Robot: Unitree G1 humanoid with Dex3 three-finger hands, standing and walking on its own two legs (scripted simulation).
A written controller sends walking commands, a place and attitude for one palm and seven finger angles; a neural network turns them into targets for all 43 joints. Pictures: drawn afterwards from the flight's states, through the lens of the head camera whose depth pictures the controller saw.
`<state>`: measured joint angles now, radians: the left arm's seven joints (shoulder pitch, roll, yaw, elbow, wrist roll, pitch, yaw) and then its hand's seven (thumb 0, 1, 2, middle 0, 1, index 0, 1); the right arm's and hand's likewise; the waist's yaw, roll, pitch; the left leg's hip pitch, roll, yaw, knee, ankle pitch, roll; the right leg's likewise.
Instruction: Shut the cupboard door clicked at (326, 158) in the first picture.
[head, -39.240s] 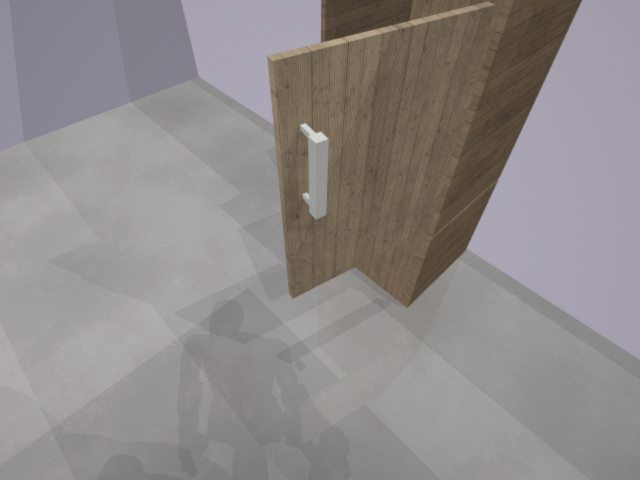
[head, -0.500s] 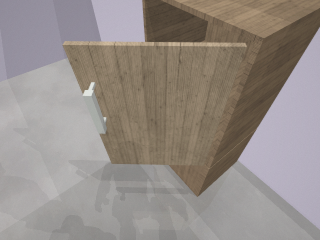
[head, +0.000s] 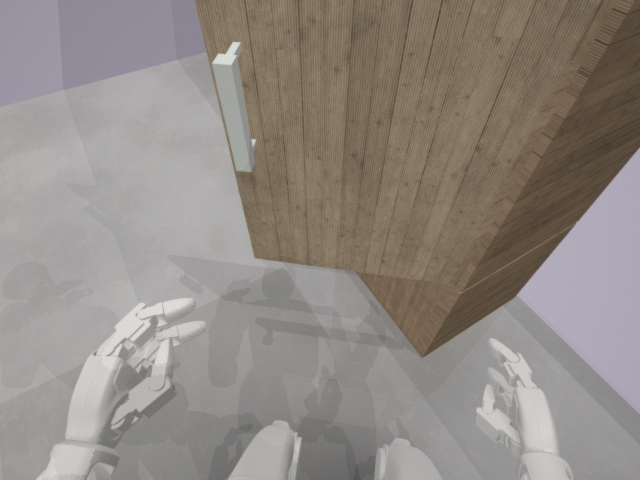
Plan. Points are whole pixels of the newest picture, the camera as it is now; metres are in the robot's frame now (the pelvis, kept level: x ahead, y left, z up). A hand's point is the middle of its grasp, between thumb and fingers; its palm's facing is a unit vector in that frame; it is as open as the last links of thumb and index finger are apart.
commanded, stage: raise the hand and make a fist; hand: left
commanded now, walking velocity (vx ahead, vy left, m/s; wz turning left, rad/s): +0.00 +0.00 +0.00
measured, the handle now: (240, 110) +0.54 +0.18 +0.16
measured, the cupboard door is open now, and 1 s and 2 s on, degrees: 50 50 50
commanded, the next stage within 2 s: bring the fist close to the handle in 1.42 s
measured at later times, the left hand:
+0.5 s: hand (149, 329) +0.24 +0.21 +0.11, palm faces -0.03 -1.00 -0.03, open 3.6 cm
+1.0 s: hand (136, 286) +0.26 +0.21 +0.16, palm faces -0.02 -1.00 -0.05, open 3.1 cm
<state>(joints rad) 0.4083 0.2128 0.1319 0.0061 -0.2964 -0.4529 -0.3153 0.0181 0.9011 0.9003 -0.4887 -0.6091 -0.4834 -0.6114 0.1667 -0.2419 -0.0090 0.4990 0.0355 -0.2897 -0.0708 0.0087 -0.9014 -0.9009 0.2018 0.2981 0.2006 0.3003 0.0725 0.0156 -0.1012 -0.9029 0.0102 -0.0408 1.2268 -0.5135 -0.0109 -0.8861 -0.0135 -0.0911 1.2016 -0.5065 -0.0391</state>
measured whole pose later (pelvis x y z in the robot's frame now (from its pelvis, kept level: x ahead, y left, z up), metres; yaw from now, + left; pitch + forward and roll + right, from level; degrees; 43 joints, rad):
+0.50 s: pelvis +0.03 +0.03 +0.04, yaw +0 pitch +9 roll -3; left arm 0.44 0.24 0.11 -0.16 -0.27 -0.29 -0.23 0.02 0.90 0.90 -0.94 -1.11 -0.94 -1.11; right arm 0.29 -0.25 0.01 0.51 0.03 -0.25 -0.06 0.01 -0.90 -0.90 0.20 0.30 0.20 0.30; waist 0.01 0.03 -0.09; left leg -0.73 -0.01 -0.02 1.05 -0.48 0.04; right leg -0.70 -0.02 -0.06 0.98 -0.44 0.01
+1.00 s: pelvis +0.03 +0.02 +0.06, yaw +0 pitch +4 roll -2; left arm 0.33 0.27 0.17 -0.13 -0.31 -0.17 -0.28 0.02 0.90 0.90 -1.29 -1.48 -1.28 -1.49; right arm 0.28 -0.25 0.06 0.52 0.04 -0.23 -0.06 0.01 -0.90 -0.90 0.21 0.30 0.20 0.30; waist 0.03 0.05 -0.07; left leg -0.55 0.00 -0.03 0.89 -0.42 0.02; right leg -0.51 -0.01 -0.07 0.84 -0.40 0.00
